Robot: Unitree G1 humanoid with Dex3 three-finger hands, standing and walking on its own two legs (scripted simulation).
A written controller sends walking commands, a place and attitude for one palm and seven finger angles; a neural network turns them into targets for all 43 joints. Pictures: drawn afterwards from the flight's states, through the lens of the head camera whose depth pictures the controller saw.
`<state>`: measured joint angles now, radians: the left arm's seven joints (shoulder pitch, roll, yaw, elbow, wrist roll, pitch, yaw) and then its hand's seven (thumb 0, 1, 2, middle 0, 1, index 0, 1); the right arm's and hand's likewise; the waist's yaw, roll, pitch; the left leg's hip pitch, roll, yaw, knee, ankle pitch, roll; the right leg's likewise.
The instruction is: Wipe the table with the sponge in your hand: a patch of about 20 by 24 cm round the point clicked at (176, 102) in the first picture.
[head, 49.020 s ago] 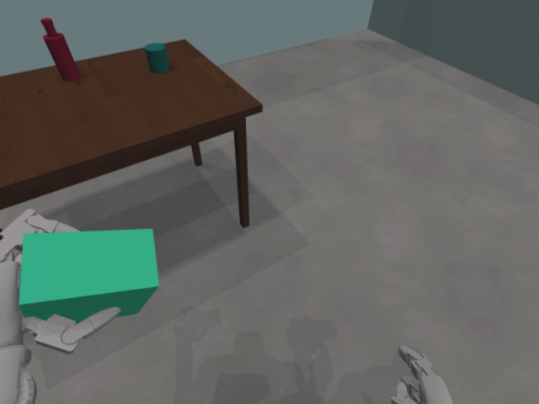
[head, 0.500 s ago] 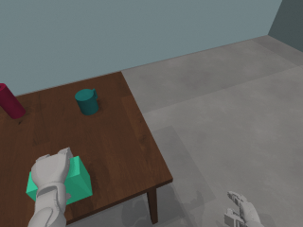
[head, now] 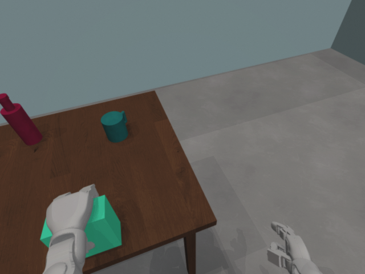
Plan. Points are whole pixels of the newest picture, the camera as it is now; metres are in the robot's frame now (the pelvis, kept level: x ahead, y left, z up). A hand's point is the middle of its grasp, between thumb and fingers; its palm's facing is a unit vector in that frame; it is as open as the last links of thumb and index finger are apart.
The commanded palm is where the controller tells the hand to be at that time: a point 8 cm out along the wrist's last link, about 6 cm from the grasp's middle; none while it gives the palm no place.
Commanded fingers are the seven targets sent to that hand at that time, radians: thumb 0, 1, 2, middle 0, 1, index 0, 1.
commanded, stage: lift the sponge slowly off the table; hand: left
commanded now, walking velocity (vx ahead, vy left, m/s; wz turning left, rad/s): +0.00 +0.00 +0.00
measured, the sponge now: (88, 233) +0.20 +0.27 -0.05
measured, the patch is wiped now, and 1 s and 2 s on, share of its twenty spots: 1.00 1.00 1.00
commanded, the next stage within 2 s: bring the sponge back beside the body in 1.42 s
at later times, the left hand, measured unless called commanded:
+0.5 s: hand (81, 219) +0.21 +0.26 +0.03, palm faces -0.04 -0.16 -0.99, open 10.6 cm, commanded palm +0.18 +0.26 +0.10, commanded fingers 0.00 0.10 1.30 -1.20 -1.60 -1.20 -1.60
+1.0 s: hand (76, 211) +0.21 +0.26 +0.06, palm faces -0.01 -0.13 -0.99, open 10.6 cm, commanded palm +0.18 +0.26 +0.13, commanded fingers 0.00 0.10 1.30 -1.20 -1.60 -1.20 -1.60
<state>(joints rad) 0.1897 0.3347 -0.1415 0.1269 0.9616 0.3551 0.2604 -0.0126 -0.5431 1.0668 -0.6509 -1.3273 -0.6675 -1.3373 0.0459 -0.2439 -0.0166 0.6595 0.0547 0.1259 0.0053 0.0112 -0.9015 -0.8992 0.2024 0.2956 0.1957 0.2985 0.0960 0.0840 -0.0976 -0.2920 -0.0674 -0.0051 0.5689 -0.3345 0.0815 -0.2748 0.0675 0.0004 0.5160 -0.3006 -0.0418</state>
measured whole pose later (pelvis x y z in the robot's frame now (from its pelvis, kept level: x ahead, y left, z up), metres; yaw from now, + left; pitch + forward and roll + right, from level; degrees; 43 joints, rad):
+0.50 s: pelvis +0.00 -0.01 +0.01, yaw +0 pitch +0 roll -1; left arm 0.20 0.36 -0.13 0.03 0.92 0.39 0.17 -0.01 -0.56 1.07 -0.68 -1.30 -0.69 -1.31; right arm 0.01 -0.25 0.01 0.67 0.05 0.13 0.01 0.01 -0.90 -0.90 0.20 0.30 0.20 0.30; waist 0.10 0.10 -0.06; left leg -0.18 -0.06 -0.01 0.48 -0.29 0.07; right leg -0.17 0.08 0.01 0.43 -0.26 -0.06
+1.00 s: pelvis -0.01 -0.03 +0.01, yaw +0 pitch -2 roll +0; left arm 0.17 0.42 -0.08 -0.02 0.90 0.37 0.09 -0.01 -0.56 1.06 -0.68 -1.29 -0.69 -1.31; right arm 0.00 -0.26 0.02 0.68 0.05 0.13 -0.02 0.01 -0.90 -0.90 0.20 0.30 0.20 0.30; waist 0.10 0.11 -0.03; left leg -0.13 -0.04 -0.01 0.42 -0.26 0.05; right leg -0.12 0.09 0.01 0.38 -0.22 -0.08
